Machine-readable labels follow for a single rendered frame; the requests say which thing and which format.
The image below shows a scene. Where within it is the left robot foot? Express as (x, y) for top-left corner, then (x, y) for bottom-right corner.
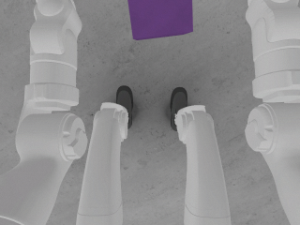
(116, 85), (133, 129)

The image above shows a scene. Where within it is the carton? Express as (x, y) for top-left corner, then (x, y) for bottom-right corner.
(127, 0), (193, 40)

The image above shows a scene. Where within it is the right robot forearm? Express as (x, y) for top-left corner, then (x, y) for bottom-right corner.
(245, 0), (300, 103)

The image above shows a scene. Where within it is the robot left shin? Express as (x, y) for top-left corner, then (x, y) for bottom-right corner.
(93, 102), (129, 126)

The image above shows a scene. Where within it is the left robot forearm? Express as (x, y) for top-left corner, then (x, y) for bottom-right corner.
(15, 0), (83, 152)

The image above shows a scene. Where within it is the left robot upper arm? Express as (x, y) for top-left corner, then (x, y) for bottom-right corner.
(0, 112), (88, 225)

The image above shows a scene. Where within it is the right robot upper arm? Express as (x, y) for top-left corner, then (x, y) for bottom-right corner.
(245, 103), (300, 225)

